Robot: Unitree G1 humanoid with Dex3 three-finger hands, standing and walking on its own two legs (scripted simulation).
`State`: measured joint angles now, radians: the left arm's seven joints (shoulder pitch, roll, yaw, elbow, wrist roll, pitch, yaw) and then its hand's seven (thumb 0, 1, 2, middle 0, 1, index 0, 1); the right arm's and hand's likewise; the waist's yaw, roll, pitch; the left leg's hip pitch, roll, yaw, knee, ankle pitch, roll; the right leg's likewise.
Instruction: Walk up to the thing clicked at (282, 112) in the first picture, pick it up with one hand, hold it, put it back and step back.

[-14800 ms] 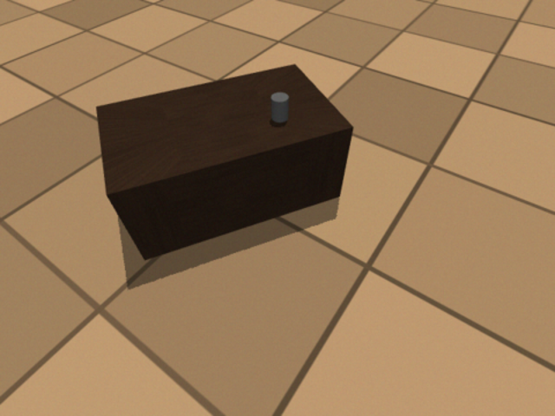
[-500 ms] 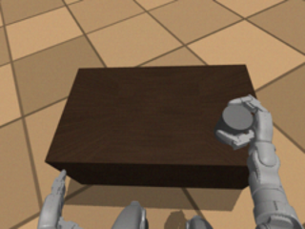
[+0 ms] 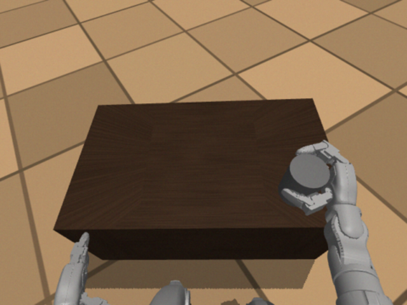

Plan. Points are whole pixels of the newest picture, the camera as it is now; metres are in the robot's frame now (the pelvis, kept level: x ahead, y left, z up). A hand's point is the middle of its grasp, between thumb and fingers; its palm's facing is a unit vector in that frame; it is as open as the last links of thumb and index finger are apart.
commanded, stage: lift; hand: right
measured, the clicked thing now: (301, 181) +0.35 -0.16 +0.03
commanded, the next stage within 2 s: hold in 0.08 s
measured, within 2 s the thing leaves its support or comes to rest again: neither
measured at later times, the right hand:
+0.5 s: hand (310, 180) +0.34 -0.17 +0.06, palm faces +0.09 +1.00 +0.01, open 10.3 cm
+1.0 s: hand (308, 178) +0.34 -0.16 +0.06, palm faces +0.07 +1.00 +0.01, open 10.3 cm
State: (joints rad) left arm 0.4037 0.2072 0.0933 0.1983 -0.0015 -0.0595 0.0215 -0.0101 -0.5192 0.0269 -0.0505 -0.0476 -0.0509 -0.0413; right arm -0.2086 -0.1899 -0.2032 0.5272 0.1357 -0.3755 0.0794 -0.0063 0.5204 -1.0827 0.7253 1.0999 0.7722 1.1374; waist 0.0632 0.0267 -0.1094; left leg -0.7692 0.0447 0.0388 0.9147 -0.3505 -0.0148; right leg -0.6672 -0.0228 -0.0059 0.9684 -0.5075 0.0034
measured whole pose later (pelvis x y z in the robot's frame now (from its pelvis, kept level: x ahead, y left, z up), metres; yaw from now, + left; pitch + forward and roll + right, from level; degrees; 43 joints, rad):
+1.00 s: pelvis +0.01 +0.00 +0.02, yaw +0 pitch +9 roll +0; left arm 0.36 0.21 0.10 0.30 -0.02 -0.06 0.03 -0.01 -0.51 0.03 -0.05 -0.05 -0.05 -0.04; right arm -0.13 -0.18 -0.16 0.44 0.16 -0.35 0.07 -0.01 0.52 -1.08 0.72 1.11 0.77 1.14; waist 0.04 0.02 -0.08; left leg -0.65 0.05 0.03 0.82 -0.32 -0.02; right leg -0.54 -0.02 -0.01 0.86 -0.47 0.00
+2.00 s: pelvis +0.00 +0.00 +0.01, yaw +0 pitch +9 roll +0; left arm 0.37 0.21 0.09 0.29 -0.02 -0.07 0.03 -0.01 -0.52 0.04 -0.05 -0.05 -0.05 -0.04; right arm -0.13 -0.18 -0.16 0.48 0.16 -0.38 0.08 -0.01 0.52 -1.09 0.73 1.10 0.77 1.14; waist 0.04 0.02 -0.08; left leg -0.66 0.05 0.03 0.83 -0.32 -0.01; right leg -0.55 -0.02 -0.01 0.87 -0.47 0.00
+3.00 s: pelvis +0.00 +0.00 +0.01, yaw +0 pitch +10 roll +0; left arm 0.37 0.21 0.09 0.27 -0.01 -0.06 0.03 -0.01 -0.51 0.03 -0.05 -0.05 -0.06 -0.04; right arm -0.17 -0.18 -0.17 0.51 0.15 -0.38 0.08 -0.01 0.52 -1.09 0.73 1.10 0.78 1.13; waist 0.05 0.03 -0.08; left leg -0.69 0.05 0.03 0.86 -0.33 -0.01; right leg -0.58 -0.02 -0.01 0.89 -0.48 0.01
